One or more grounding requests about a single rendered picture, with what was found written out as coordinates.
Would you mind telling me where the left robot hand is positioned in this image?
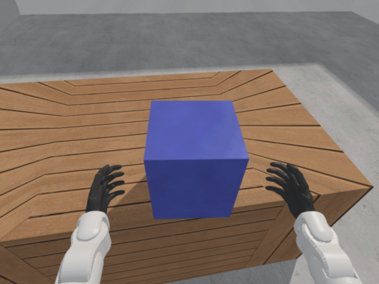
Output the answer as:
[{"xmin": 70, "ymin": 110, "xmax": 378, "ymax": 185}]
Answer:
[{"xmin": 85, "ymin": 164, "xmax": 125, "ymax": 214}]

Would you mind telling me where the carton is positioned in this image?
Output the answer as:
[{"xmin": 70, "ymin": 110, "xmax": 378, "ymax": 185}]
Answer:
[{"xmin": 144, "ymin": 101, "xmax": 249, "ymax": 220}]

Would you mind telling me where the right robot hand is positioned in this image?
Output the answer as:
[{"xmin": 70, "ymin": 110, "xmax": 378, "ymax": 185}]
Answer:
[{"xmin": 265, "ymin": 162, "xmax": 316, "ymax": 219}]

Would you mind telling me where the right robot forearm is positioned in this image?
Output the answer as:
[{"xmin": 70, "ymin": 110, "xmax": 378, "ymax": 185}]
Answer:
[{"xmin": 294, "ymin": 211, "xmax": 362, "ymax": 284}]

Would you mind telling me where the left robot forearm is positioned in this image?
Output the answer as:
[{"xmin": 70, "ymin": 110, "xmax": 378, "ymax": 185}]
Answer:
[{"xmin": 54, "ymin": 211, "xmax": 111, "ymax": 284}]

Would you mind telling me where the pedestal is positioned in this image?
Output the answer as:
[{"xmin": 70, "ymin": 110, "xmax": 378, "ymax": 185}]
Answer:
[{"xmin": 0, "ymin": 69, "xmax": 373, "ymax": 284}]

